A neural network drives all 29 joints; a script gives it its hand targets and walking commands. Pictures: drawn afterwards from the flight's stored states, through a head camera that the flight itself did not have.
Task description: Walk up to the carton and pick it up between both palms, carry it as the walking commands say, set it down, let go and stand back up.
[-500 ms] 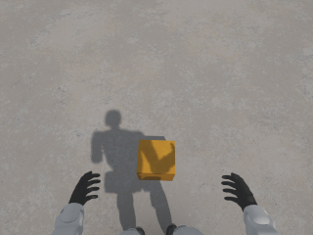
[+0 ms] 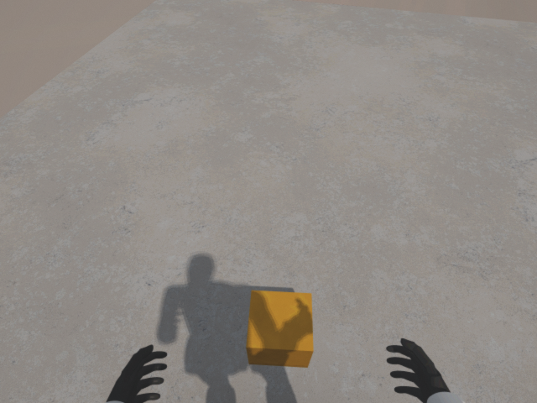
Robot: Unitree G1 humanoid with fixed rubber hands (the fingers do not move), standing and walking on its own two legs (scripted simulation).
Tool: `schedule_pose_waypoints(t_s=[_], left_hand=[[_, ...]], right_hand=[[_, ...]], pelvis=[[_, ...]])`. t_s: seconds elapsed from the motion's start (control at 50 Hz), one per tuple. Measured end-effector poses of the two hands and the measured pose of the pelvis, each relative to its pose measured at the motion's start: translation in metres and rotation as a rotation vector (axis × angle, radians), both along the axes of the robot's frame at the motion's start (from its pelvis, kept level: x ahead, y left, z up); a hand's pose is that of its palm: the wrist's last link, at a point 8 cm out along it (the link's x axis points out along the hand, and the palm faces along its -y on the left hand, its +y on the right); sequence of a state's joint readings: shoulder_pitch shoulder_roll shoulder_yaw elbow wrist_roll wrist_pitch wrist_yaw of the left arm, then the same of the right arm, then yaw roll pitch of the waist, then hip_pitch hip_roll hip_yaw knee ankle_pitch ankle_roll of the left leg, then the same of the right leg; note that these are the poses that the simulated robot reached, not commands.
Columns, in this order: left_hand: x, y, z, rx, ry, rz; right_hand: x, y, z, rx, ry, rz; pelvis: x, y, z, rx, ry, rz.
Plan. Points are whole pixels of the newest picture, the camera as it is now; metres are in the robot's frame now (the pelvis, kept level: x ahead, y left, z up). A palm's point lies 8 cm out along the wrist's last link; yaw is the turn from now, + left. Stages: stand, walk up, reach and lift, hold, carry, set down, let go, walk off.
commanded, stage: let go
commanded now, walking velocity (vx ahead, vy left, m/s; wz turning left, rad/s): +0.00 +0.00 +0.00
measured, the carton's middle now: (279, 329) +0.45 -0.02 -0.67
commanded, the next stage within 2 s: stand in 0.08 s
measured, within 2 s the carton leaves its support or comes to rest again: neither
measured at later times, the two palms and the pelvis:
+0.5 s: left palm out of the picture +0.09 +0.28 -0.09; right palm out of the picture +0.09 -0.29 -0.08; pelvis -0.01 +0.00 +0.00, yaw +0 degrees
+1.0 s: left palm out of the picture +0.03 +0.28 -0.11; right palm out of the picture +0.03 -0.29 -0.10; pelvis -0.04 -0.01 +0.00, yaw +0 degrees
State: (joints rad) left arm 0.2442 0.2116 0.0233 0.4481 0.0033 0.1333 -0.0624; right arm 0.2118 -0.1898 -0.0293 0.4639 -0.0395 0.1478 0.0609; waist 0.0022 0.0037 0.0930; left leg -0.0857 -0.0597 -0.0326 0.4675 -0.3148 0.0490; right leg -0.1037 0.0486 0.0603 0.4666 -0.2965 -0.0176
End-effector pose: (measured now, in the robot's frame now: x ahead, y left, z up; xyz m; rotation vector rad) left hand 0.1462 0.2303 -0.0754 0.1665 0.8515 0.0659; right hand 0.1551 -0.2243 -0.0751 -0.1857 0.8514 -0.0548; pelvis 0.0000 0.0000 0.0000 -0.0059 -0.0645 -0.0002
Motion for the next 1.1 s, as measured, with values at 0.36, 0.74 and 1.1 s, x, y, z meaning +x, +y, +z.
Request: schedule_pose_waypoints(t_s=[0.36,0.74,1.1], left_hand=[[-0.035,0.048,-0.013,0.153,0.030,0.074],[-0.090,0.047,-0.024,0.146,0.140,0.076],[-0.117,0.051,-0.032,0.153,0.239,0.082]], right_hand=[[-0.043,-0.067,-0.002,-0.169,0.018,-0.120],[-0.095,-0.063,-0.021,-0.152,0.127,-0.097],[-0.136,-0.072,-0.031,-0.161,0.253,-0.114]], pelvis=[[0.003,-0.004,0.000,-0.003,0.041,0.006],[-0.024,-0.003,0.003,0.002,0.036,0.007],[-0.038,-0.006,0.005,0.005,0.027,0.006]])
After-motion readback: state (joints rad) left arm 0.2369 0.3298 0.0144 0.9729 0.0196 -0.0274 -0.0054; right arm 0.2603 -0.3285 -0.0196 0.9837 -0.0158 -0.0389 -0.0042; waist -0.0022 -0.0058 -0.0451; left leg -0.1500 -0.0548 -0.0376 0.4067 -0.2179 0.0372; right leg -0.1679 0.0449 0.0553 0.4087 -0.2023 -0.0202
